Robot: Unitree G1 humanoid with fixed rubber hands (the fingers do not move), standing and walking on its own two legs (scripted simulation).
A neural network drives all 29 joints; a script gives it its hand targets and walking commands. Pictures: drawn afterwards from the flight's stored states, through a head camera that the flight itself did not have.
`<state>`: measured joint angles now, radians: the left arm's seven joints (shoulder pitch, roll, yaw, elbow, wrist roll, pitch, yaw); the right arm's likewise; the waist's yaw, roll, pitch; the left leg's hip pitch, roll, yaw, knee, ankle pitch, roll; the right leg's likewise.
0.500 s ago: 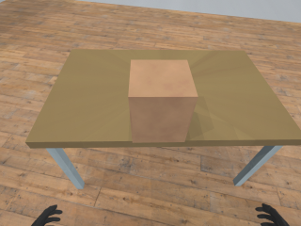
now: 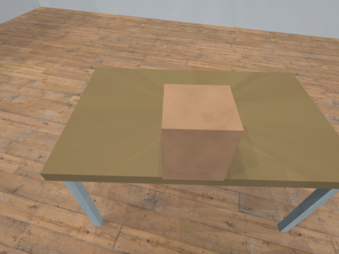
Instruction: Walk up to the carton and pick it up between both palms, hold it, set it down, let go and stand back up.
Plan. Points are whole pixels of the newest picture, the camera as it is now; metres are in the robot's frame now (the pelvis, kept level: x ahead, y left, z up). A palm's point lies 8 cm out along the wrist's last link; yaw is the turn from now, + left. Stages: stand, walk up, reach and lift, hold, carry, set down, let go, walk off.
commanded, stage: walk up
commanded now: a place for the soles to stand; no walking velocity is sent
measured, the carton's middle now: (194, 133) +0.50 -0.06 -0.03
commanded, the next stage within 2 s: none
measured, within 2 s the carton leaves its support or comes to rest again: neither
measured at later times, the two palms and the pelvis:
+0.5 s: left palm (73, 243) +0.17 +0.24 -0.06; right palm (329, 245) +0.20 -0.39 -0.10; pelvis +0.10 -0.08 +0.00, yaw +3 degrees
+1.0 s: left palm (68, 235) +0.20 +0.27 -0.08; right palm (312, 224) +0.24 -0.35 -0.08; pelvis +0.12 -0.04 +0.00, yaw +5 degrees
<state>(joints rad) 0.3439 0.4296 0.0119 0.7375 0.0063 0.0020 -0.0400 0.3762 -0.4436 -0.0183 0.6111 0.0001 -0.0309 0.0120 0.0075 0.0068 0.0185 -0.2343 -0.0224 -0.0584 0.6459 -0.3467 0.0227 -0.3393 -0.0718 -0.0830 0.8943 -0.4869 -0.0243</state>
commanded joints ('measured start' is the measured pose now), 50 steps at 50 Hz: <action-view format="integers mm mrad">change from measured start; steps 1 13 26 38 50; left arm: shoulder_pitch -93 -14 -164 -186 -188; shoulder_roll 157 172 210 187 170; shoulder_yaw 100 96 82 64 48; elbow -164 -71 -142 -111 -51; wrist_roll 27 23 4 -24 -28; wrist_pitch -43 -9 -5 18 -25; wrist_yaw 0 19 47 25 21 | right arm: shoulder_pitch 123 3 114 83 -135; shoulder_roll -255 -209 -178 -191 -176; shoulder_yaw -125 -79 -76 -69 -44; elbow -39 -70 33 65 63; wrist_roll -27 -2 4 4 14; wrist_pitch -30 0 65 35 -16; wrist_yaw -46 -57 -34 -13 -9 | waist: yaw -62 70 -15 -10 11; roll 78 23 -159 -113 14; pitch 9 15 63 47 -20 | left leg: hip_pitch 332 -175 -102 23 -115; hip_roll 243 131 -3 63 136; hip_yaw -412 -129 -23 -57 -186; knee -279 24 268 -206 -291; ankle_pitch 311 419 -128 -19 -4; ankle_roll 159 36 -28 38 15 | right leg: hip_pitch -394 336 -42 -37 207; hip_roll -5 11 -191 -154 -116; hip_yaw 113 46 202 145 132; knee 142 -322 -667 -512 -462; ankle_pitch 32 406 -209 -146 192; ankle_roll -8 -34 -85 -30 -8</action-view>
